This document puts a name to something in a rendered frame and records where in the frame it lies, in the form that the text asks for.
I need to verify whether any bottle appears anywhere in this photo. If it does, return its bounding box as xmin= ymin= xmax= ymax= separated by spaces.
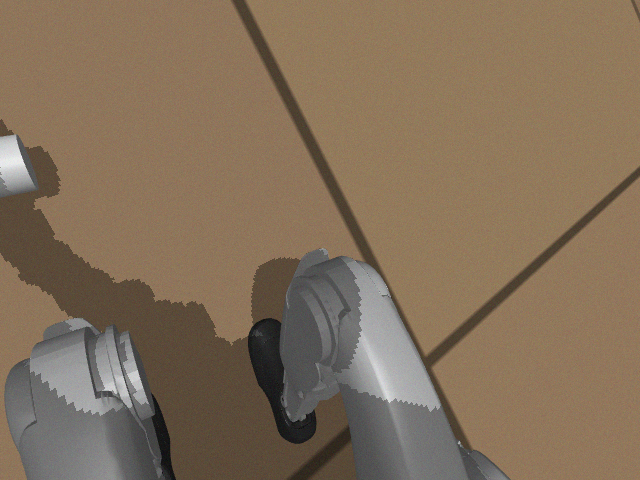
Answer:
xmin=0 ymin=134 xmax=39 ymax=198

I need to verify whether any right robot hand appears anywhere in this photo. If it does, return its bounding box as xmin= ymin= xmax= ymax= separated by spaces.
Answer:
xmin=455 ymin=438 xmax=511 ymax=480

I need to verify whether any left robot foot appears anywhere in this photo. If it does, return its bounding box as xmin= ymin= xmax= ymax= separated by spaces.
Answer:
xmin=151 ymin=393 xmax=176 ymax=480

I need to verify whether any right robot foot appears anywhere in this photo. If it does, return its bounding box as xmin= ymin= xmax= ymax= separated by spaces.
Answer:
xmin=248 ymin=318 xmax=316 ymax=444

